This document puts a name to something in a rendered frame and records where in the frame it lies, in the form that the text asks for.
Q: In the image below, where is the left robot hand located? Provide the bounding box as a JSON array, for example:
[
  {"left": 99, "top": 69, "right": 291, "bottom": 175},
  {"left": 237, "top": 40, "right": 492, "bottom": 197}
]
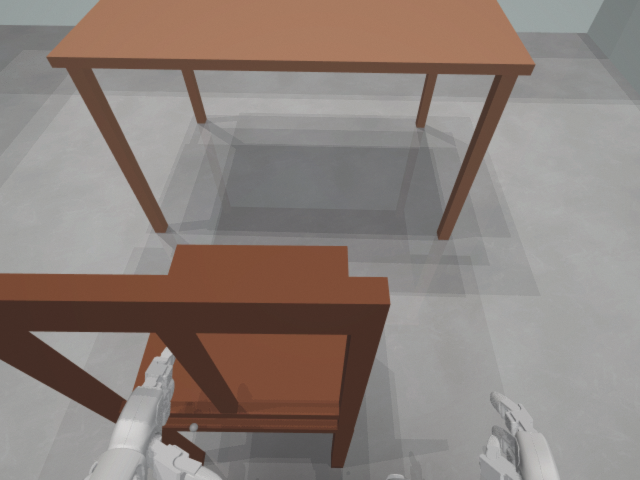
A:
[{"left": 107, "top": 347, "right": 222, "bottom": 480}]

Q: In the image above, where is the left robot forearm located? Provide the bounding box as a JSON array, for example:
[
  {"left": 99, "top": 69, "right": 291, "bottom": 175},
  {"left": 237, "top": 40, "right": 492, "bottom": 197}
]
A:
[{"left": 83, "top": 448, "right": 148, "bottom": 480}]

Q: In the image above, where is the table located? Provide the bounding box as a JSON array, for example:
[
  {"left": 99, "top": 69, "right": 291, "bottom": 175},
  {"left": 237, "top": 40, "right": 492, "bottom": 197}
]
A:
[{"left": 46, "top": 0, "right": 536, "bottom": 240}]

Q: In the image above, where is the right robot hand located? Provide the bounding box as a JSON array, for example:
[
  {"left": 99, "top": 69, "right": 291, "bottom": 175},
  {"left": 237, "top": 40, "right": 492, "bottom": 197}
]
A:
[{"left": 480, "top": 392, "right": 560, "bottom": 480}]

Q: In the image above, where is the chair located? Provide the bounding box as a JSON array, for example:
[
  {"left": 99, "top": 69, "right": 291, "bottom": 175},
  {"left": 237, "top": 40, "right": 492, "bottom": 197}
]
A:
[{"left": 0, "top": 245, "right": 390, "bottom": 468}]

